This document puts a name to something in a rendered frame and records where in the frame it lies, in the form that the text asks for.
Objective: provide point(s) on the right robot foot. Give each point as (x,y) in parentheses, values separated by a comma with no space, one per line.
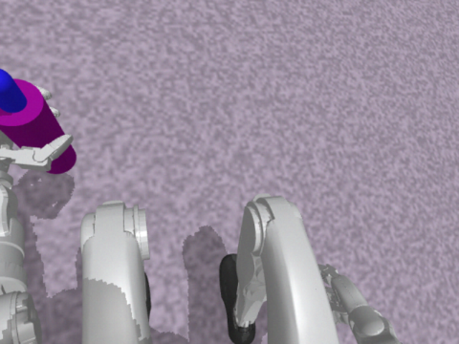
(228,285)

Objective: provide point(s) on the left robot hand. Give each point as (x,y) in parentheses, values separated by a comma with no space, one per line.
(32,158)

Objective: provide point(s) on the right robot hand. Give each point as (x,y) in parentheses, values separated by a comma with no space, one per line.
(344,296)

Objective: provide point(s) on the left robot arm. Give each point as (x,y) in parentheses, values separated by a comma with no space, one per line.
(19,321)

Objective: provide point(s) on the right robot arm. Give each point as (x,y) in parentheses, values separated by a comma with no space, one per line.
(369,327)

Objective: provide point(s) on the bottle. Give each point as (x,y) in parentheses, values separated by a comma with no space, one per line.
(27,120)

